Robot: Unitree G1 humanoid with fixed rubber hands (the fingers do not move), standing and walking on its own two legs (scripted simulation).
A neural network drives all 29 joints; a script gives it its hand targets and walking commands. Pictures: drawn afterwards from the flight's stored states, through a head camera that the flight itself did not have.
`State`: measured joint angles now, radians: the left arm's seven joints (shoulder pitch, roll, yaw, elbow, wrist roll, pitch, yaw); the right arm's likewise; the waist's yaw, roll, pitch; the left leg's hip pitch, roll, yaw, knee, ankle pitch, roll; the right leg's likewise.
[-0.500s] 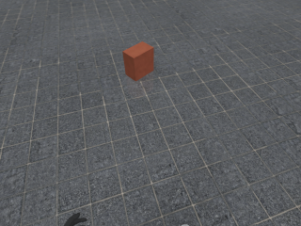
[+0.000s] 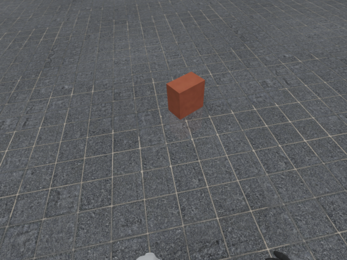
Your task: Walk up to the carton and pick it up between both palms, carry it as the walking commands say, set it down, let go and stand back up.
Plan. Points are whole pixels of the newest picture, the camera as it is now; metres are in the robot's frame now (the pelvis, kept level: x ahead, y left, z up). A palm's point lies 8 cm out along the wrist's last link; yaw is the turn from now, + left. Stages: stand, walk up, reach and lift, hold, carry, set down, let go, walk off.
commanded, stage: walk up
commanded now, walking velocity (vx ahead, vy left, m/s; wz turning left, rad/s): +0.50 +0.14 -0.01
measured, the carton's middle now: (185, 95) +1.44 +0.02 -0.62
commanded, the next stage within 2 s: none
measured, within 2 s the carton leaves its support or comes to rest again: neither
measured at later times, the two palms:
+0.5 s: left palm (105, 178) +0.38 +0.26 -0.10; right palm (286, 249) +0.19 -0.22 -0.09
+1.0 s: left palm (107, 173) +0.40 +0.27 -0.12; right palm (257, 146) +0.52 -0.23 -0.12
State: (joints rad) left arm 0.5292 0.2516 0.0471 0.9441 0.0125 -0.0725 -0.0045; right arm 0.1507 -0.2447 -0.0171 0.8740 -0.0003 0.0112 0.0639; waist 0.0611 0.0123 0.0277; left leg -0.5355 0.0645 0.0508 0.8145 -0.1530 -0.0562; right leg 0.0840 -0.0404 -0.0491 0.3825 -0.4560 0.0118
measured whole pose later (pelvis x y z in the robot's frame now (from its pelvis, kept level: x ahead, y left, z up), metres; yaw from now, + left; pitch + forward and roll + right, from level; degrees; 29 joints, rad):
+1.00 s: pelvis +0.45 +0.01 +0.00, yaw -3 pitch -3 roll -1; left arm 0.49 0.24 0.05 0.94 0.01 -0.06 -0.01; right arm 0.27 -0.24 -0.02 0.88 0.00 -0.01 0.06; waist 0.06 0.03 0.02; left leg -0.51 0.12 0.04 0.87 -0.16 -0.05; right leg 0.03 -0.06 -0.09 0.45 -0.42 0.03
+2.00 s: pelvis +0.87 -0.03 +0.01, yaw -3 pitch -3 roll +2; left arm 0.35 0.24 0.05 0.94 0.01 -0.06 -0.01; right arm 0.33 -0.25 -0.02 0.88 0.00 -0.01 0.02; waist 0.02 0.02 0.04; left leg -0.44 0.09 0.03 1.12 -0.35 -0.02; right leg -0.18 -0.07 -0.07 0.54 -0.31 0.00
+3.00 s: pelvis +0.97 +0.01 +0.01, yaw -1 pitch -2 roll +1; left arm 0.20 0.21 0.03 0.95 0.01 0.03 0.01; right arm 0.31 -0.21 -0.02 0.88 0.00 0.02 -0.01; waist -0.03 0.00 0.04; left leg -0.25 0.03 0.06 0.52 -0.24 -0.01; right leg -0.30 -0.05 -0.09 0.54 -0.21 -0.02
